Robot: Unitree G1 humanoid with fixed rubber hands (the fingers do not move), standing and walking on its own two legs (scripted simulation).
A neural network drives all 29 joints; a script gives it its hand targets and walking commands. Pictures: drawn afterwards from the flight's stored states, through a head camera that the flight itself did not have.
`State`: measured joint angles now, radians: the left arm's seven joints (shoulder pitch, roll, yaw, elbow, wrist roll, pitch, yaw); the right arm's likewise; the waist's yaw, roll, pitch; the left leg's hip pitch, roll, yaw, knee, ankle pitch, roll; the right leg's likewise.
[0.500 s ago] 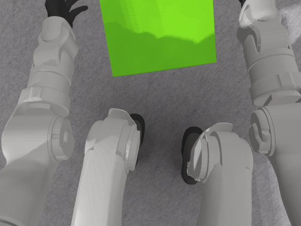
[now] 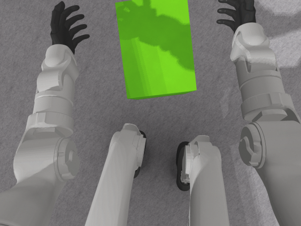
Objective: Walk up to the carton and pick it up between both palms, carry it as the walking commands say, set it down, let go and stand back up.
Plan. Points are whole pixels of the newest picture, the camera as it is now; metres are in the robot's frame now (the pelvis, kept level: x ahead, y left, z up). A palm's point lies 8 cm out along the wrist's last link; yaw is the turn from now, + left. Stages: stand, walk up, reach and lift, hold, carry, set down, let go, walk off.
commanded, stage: set down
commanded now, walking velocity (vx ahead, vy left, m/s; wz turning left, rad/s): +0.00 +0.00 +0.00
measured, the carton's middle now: (156, 57) +0.53 +0.07 -0.36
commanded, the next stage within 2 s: let go in 0.68 s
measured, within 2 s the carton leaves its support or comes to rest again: neither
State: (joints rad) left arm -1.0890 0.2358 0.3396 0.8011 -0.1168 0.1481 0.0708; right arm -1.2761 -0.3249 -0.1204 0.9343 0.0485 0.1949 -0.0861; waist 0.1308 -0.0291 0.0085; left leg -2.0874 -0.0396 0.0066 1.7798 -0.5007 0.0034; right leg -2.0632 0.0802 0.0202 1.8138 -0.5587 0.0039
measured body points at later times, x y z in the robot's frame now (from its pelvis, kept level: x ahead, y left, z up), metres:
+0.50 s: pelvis +0.02 +0.00 +0.14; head +0.32 +0.01 +0.48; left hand +0.48 +0.27 +0.04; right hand +0.57 -0.12 +0.04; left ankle +0.10 +0.11 -0.45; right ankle +0.09 -0.11 -0.45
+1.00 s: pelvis +0.06 +0.01 +0.22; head +0.33 +0.02 +0.58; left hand +0.43 +0.26 +0.09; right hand +0.50 -0.15 +0.09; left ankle +0.10 +0.11 -0.45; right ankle +0.09 -0.11 -0.45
